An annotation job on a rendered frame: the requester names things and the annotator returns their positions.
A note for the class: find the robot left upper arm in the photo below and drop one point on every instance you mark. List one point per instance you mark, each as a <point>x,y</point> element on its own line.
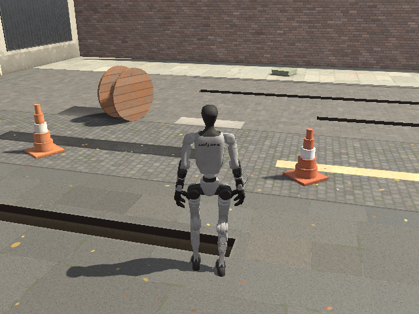
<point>186,150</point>

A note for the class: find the robot right upper arm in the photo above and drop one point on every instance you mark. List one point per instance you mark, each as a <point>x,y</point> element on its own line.
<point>232,150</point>

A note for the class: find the robot left hand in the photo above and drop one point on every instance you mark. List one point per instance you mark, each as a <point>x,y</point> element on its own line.
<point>178,198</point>

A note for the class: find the robot right forearm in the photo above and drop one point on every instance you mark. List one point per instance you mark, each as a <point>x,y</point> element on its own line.
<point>238,177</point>

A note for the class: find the right robot foot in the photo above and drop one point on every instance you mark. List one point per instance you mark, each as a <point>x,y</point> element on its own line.
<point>220,270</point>

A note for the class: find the robot left forearm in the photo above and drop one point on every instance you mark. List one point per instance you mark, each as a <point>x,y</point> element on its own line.
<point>181,174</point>

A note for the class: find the robot right hand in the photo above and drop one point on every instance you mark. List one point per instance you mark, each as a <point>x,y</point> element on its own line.
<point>240,197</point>

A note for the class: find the robot left shin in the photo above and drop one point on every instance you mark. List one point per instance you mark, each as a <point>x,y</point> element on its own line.
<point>195,241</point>

